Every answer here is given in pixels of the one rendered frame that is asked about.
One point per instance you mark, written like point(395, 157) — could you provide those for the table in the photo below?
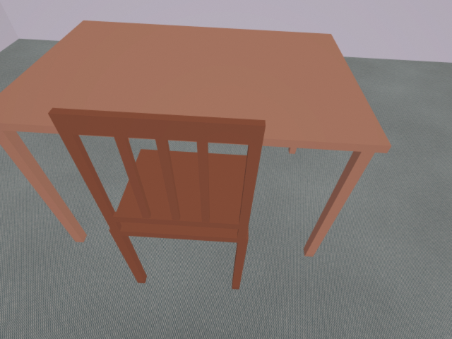
point(298, 82)

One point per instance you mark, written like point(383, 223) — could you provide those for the chair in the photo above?
point(171, 194)

